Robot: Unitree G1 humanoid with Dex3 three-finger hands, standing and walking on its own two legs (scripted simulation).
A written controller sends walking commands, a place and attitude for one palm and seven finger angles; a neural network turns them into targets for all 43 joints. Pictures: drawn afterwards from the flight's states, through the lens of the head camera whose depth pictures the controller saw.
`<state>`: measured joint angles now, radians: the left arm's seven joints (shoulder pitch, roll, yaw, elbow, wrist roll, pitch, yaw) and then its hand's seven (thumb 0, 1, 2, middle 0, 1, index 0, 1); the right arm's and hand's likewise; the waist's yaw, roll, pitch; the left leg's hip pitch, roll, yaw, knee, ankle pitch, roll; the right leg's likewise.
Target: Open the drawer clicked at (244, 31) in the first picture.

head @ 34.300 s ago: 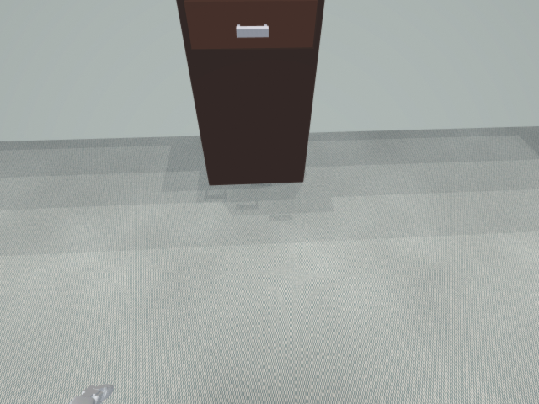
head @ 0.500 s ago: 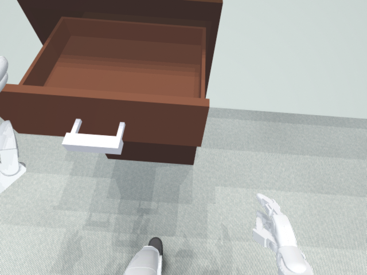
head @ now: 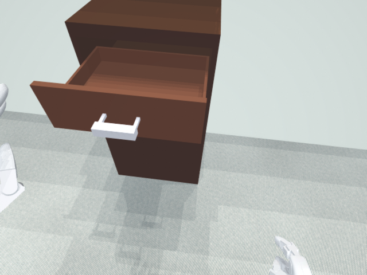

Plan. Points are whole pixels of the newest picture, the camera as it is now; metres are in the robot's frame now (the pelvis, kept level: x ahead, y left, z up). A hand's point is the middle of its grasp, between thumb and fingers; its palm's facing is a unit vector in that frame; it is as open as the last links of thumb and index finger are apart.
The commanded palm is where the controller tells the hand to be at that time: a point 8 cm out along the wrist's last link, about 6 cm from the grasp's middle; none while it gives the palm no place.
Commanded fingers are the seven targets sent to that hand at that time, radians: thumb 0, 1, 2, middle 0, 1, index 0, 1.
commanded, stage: stop stepping back and stand still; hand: left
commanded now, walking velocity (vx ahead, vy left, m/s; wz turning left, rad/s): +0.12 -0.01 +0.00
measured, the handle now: (117, 124) +0.48 +0.20 +0.04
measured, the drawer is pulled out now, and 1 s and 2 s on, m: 0.28 0.28 0.28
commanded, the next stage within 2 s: let the arm hang, fingers relaxed in 0.36 s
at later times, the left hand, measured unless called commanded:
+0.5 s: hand (17, 194) +0.19 +0.23 +0.20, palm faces +0.37 -0.78 -0.51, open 7.4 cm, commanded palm none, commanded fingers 0.00 0.90 0.90 -0.20 -0.30 -0.20 -0.30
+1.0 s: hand out of the picture -0.13 +0.18 -0.16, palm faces +0.08 -0.96 -0.25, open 7.2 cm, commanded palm none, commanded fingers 0.00 0.90 0.90 -0.20 -0.30 -0.20 -0.30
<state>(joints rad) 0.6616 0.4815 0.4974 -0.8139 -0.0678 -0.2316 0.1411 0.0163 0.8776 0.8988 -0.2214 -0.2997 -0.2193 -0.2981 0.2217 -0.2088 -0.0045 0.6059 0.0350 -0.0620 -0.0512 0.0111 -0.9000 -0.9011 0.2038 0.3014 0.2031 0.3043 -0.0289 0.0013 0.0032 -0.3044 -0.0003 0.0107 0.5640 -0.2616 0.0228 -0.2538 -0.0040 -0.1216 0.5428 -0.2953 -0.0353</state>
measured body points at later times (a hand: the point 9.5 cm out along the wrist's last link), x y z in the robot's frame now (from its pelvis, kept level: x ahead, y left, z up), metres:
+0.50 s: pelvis -0.02 -0.01 +0.00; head -0.02 +0.00 +0.45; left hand +0.16 +0.27 +0.23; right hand +0.15 -0.25 -0.07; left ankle +0.00 +0.10 -0.73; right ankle -0.02 -0.09 -0.73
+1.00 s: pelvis -0.05 -0.02 +0.01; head -0.03 -0.02 +0.45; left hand -0.14 +0.23 -0.14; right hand -0.08 -0.24 -0.15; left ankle +0.00 +0.10 -0.73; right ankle -0.02 -0.09 -0.73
